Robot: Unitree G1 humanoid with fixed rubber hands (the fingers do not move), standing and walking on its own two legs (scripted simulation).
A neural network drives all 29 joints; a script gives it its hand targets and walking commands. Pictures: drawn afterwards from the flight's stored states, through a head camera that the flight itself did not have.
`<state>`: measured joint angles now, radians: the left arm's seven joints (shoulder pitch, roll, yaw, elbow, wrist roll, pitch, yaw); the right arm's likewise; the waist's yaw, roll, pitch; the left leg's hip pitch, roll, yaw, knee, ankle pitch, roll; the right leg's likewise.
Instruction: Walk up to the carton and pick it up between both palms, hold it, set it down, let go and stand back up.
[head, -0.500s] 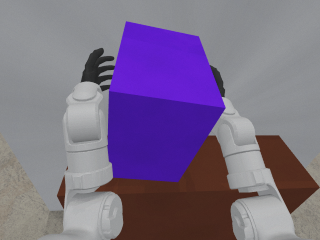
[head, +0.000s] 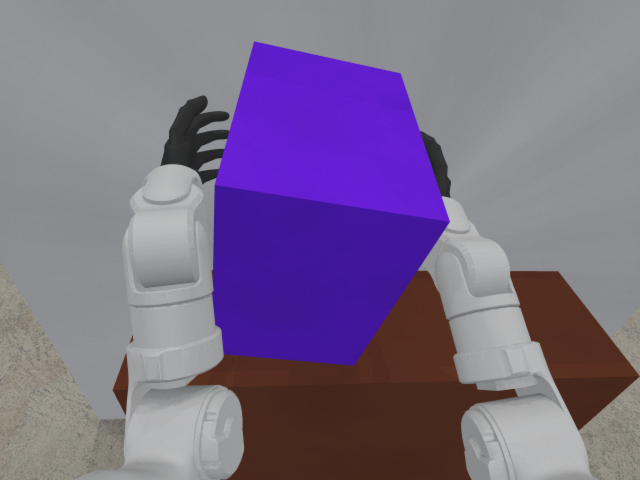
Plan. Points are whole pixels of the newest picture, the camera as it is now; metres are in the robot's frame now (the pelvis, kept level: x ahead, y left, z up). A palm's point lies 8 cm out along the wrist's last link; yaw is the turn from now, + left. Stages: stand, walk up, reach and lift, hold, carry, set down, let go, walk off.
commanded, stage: hold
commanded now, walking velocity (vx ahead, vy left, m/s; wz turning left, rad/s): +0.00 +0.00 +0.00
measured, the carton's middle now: (306, 212) +0.37 +0.00 +0.21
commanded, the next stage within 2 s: none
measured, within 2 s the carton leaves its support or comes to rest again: neither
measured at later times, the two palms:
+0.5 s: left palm (180, 172) +0.36 +0.14 +0.27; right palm (424, 196) +0.36 -0.13 +0.24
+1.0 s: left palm (184, 168) +0.35 +0.13 +0.27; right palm (429, 199) +0.36 -0.14 +0.24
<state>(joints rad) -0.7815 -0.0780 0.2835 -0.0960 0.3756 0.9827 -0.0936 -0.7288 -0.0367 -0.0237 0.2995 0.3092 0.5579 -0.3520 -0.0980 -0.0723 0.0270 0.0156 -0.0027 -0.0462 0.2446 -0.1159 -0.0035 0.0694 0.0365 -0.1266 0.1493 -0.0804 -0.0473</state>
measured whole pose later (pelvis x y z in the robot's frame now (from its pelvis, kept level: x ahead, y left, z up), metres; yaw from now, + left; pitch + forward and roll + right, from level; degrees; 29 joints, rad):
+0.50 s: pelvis +0.01 +0.00 +0.00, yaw +0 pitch -8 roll +0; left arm -0.77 -0.09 0.28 -0.12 0.39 0.99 -0.09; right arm -0.73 -0.04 -0.02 0.30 0.32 0.55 -0.34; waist -0.10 -0.08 0.02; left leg 0.03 0.00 -0.04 0.24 -0.13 0.00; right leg 0.08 0.03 -0.12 0.15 -0.09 -0.05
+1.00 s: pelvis +0.00 +0.00 +0.00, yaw +0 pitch -9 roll -1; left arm -0.81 -0.09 0.29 -0.07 0.39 0.99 -0.08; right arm -0.75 -0.04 -0.04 0.34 0.30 0.56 -0.33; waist -0.09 -0.08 0.03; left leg 0.03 0.00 -0.04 0.24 -0.12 0.00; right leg 0.08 0.04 -0.12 0.15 -0.08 -0.04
